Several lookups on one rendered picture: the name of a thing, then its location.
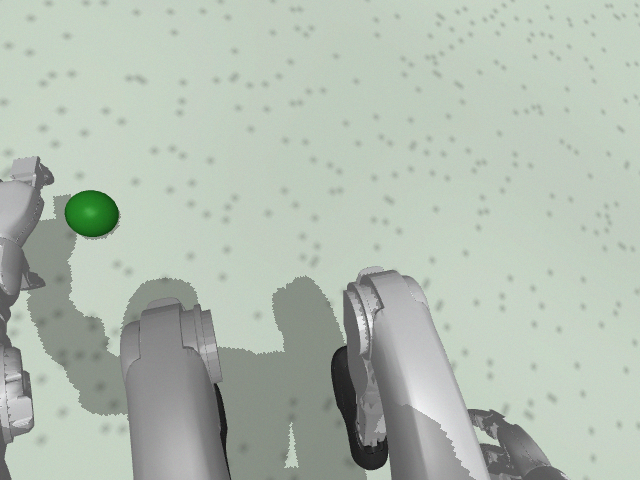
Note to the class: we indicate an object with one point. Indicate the left robot arm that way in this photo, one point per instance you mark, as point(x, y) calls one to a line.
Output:
point(16, 405)

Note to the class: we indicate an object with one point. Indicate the left robot hand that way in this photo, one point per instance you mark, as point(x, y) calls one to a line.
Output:
point(21, 207)

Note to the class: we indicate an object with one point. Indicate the right robot foot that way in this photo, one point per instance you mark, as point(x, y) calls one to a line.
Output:
point(367, 457)

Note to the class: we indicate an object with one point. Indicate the left robot foot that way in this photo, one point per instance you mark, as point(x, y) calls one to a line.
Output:
point(223, 432)

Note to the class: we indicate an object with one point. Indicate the right robot hand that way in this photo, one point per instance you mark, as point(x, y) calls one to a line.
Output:
point(518, 453)

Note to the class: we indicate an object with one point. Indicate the ball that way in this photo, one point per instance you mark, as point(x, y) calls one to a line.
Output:
point(91, 213)

